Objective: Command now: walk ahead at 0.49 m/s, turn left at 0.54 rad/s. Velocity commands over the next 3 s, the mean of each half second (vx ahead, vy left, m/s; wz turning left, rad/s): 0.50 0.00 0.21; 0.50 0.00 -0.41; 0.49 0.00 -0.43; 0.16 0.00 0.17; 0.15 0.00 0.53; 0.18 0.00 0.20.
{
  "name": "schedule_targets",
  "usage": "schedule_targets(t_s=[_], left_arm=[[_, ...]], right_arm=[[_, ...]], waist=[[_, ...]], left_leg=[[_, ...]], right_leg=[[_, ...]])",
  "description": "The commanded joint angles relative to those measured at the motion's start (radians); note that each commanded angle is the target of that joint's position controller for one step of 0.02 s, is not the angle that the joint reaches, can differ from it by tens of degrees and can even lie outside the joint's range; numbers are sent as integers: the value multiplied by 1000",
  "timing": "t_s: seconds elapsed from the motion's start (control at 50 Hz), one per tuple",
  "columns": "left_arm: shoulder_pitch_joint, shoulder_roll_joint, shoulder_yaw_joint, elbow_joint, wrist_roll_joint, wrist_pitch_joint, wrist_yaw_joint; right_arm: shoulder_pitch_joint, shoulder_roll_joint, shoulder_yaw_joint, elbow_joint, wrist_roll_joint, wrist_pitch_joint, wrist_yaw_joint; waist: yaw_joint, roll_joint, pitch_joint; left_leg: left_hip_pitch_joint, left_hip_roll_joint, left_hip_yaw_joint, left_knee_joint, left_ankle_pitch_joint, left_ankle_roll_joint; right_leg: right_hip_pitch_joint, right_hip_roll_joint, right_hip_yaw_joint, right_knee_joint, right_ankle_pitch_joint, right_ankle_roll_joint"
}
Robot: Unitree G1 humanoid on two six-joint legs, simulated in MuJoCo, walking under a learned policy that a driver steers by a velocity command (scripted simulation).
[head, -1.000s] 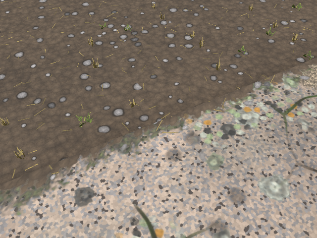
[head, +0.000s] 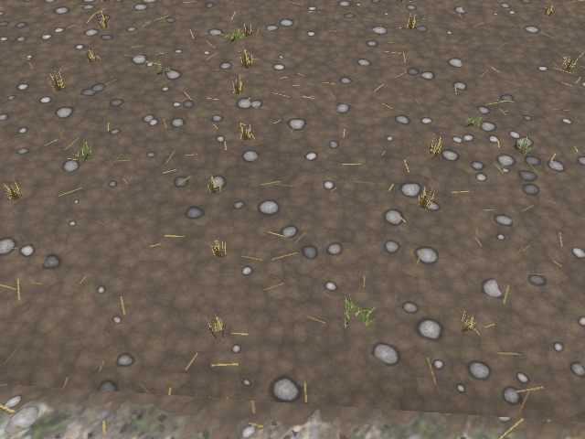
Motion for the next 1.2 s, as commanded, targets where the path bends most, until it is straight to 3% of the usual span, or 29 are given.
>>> schedule_targets(t_s=[0.02,0.12,0.22,0.32,0.36,0.38,0.4,0.42,0.44,0.46,0.5,0.54,0.68,0.7,0.8,0.86,0.88,0.9,0.92,0.94,0.96,1.0,1.06,1.08,1.1,1.12,1.16,1.18,1.2], left_arm=[[62,-26,-9,-5,-5,-16,19],[159,51,15,50,34,-36,-11],[204,98,23,80,24,-34,-54],[295,130,44,115,12,18,-44],[286,133,47,102,26,22,-37],[352,43,23,88,28,11,-45],[342,-14,-8,71,40,-2,-79],[162,42,20,33,11,-4,-103],[99,72,36,23,-3,-13,-93],[108,89,48,30,12,-13,-72],[144,-3,36,30,28,1,-58],[169,-50,35,34,16,12,-71],[-14,-4,38,-65,20,30,-110],[88,-5,37,-38,29,26,-125],[-59,42,54,-132,23,13,-112],[135,82,90,-118,16,3,-86],[186,107,103,-112,0,-11,-72],[294,161,126,-72,5,-37,-46],[399,195,133,-35,35,-41,-12],[592,197,126,42,51,-47,-26],[570,135,112,64,36,-84,-41],[348,30,67,51,11,-63,-66],[115,-7,20,-35,34,-24,-59],[85,28,22,-75,29,-30,-46],[153,-16,3,-65,40,-46,-12],[158,14,7,-68,29,-48,8],[247,124,19,-37,37,-50,-13],[317,121,15,-23,27,-53,-32],[238,103,53,-43,-133,-1,22]], right_arm=[[-80,28,13,-86,-4,5,-1],[-173,31,28,-111,17,25,22],[-276,-28,20,-150,19,52,5],[-371,-55,2,-169,24,35,-12],[-253,-115,-31,-142,51,6,-29],[-35,-154,-42,-81,59,-1,-39],[251,-205,-53,-11,49,10,-58],[328,-200,-64,44,10,0,-66],[206,-199,-73,36,18,-16,-74],[111,-126,-53,33,34,-15,-79],[21,19,-5,18,37,-9,-82],[7,57,9,12,18,-14,-81],[101,-54,16,65,-17,-40,-46],[125,-70,12,75,-53,-36,-46],[155,-66,24,82,-31,-36,-81],[73,-153,-8,43,-34,-39,-94],[16,-182,-23,39,-7,-37,-81],[39,-186,-35,26,-11,-32,-65],[130,-37,4,18,-43,-34,-38],[-36,2,21,-87,2,-56,-3],[-315,-9,13,-227,53,-61,6],[-306,-66,-7,-239,22,-25,-40],[-89,28,34,-187,-60,29,-43],[-28,30,38,-181,-48,20,-38],[-69,-1,43,-184,-41,6,-30],[-80,11,54,-181,-18,8,-22],[-137,-6,50,-224,7,40,-6],[-164,-33,45,-243,-7,53,-8],[-337,-93,-6,-300,173,19,-53]], waist=[[7,-57,2],[11,-49,53],[2,-75,60],[25,-77,80],[-33,-80,-7],[-67,55,-214],[-177,180,-352],[-228,106,-197],[-179,77,-20],[-122,77,4],[-35,46,26],[7,26,47],[5,37,57],[24,26,57],[-17,21,97],[58,36,65],[103,41,69],[122,-57,19],[85,-295,-137],[181,-131,-207],[237,-123,44],[90,11,76],[-79,-41,92],[-109,-49,51],[-38,-5,46],[-4,17,48],[-6,-32,93],[5,-34,119],[40,9,101]], left_leg=[[-199,143,-36,-20,41,13],[-164,142,72,-414,236,-11],[-178,114,49,-582,330,-11],[-121,51,107,-765,273,12],[215,-2,123,-727,362,69],[650,105,-43,-670,414,177],[928,334,-450,-860,370,319],[891,352,-525,-979,277,264],[689,342,-396,-1004,225,204],[528,324,-301,-1028,209,182],[334,296,-161,-1079,316,169],[262,280,-60,-1131,384,151],[190,247,199,-1107,706,141],[194,269,198,-1041,720,142],[443,313,208,-908,777,106],[288,267,320,-680,1001,77],[247,270,315,-545,983,74],[124,199,325,-268,869,46],[-212,9,288,185,-108,-91],[-429,-67,60,346,-303,-104],[-675,-31,-73,242,-266,-104],[-559,40,-88,134,-131,-98],[-191,64,-7,-71,232,-48],[-6,45,87,-97,343,-64],[-63,82,3,-267,699,-84],[96,80,51,-520,945,-96],[347,38,148,-538,811,-140],[317,57,117,-618,693,-140],[139,8,24,-888,611,-141]], right_leg=[[166,-294,244,-305,183,-205],[93,-239,44,-357,329,-218],[234,-277,27,-296,455,-205],[410,-306,19,-208,378,-175],[258,-240,-58,-25,576,-120],[-26,-132,-111,254,440,-45],[-266,-12,-29,516,-261,2],[-466,-4,156,731,-394,-43],[-532,-70,199,808,-325,-67],[-452,-115,203,822,-278,-84],[-342,-150,224,801,-176,-90],[-312,-146,227,765,-91,-88],[-238,-113,154,446,188,-22],[-213,-111,171,628,252,-23],[-398,-110,158,609,-5,-39],[-35,2,34,577,-132,-41],[52,22,43,379,-129,-57],[261,73,31,303,92,-129],[595,-114,427,239,523,-382],[724,-230,706,143,731,-471],[547,-308,822,81,331,-426],[225,-272,697,182,156,-370],[-361,-88,485,196,-140,-264],[-525,-24,395,232,-174,-246],[-437,32,345,300,-245,-189],[-534,90,264,369,-372,-136],[-697,71,324,377,-557,-156],[-605,43,417,412,-613,-175],[-333,26,506,458,-363,-181]])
